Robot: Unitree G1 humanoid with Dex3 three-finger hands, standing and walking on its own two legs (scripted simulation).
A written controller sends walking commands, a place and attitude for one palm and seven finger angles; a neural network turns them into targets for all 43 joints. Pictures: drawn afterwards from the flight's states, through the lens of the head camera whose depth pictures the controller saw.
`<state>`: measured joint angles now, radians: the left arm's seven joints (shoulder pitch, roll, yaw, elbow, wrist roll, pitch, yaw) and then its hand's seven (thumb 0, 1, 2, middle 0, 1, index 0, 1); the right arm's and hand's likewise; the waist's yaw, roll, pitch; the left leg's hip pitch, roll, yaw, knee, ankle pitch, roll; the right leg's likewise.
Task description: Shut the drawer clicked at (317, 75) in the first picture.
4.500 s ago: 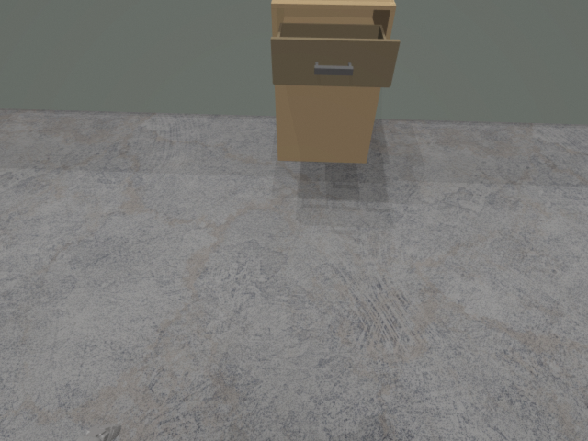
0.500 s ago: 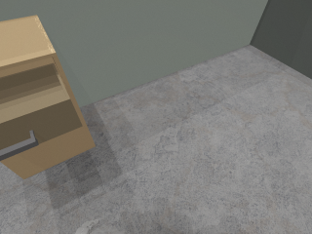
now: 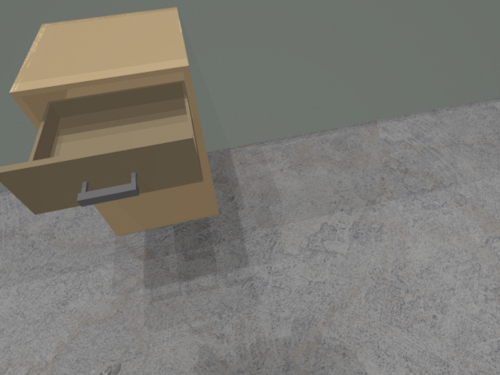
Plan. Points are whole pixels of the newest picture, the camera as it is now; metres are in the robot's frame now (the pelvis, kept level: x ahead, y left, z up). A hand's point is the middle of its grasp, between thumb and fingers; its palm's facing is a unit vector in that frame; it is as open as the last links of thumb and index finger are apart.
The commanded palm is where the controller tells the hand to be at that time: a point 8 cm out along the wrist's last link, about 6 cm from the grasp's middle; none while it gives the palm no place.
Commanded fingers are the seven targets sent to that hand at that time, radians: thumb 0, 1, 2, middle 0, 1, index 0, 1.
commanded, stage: turn to face it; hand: left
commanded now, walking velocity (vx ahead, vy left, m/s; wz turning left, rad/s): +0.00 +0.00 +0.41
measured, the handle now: (109, 187) +0.52 +0.37 -0.08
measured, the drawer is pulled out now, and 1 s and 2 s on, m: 0.29 0.29 0.29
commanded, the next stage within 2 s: take the last steps up to it in 0.26 s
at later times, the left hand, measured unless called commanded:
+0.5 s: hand out of the picture -0.09 +0.21 -0.17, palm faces +0.27 -0.93 -0.23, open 7.4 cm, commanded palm none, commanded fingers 0.00 0.90 0.90 -0.20 -0.30 -0.20 -0.30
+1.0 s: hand out of the picture +0.05 +0.18 -0.15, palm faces +0.28 -0.93 -0.23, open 7.2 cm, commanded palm none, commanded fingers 0.00 0.90 0.90 -0.20 -0.30 -0.20 -0.30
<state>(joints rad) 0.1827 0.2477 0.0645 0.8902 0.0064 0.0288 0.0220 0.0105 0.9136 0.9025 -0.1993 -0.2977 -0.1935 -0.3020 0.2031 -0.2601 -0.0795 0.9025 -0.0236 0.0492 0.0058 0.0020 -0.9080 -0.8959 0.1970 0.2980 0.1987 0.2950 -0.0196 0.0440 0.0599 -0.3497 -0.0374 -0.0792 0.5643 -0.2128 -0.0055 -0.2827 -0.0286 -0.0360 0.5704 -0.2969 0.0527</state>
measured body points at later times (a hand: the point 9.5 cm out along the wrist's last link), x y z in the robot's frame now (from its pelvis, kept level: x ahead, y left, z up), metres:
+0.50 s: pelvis -0.04 +0.01 +0.00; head -0.03 +0.04 +0.45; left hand -0.10 +0.26 -0.16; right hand +0.12 -0.20 -0.12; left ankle -0.07 +0.11 -0.73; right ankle +0.00 -0.11 -0.70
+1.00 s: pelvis +0.05 -0.01 +0.01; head +0.06 -0.03 +0.46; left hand +0.04 +0.23 -0.13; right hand +0.05 -0.24 -0.16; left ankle -0.02 +0.11 -0.66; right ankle +0.08 -0.09 -0.73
